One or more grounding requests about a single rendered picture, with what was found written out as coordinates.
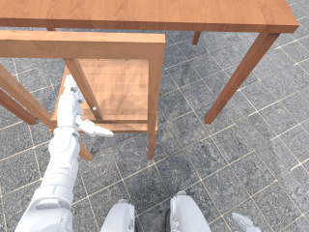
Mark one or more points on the table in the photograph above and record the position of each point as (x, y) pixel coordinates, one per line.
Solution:
(270, 18)

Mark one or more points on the robot left hand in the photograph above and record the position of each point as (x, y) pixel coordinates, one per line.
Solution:
(68, 108)

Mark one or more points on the robot right hand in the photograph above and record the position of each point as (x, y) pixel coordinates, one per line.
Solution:
(245, 223)

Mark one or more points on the robot right shin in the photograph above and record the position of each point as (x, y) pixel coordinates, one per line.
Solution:
(174, 226)

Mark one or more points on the chair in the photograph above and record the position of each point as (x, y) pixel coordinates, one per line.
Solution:
(118, 73)

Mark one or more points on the robot left upper arm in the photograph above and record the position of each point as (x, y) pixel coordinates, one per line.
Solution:
(47, 220)

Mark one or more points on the left robot thigh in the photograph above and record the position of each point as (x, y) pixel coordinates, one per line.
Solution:
(120, 218)

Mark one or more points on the robot left forearm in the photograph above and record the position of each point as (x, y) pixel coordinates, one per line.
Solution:
(60, 175)

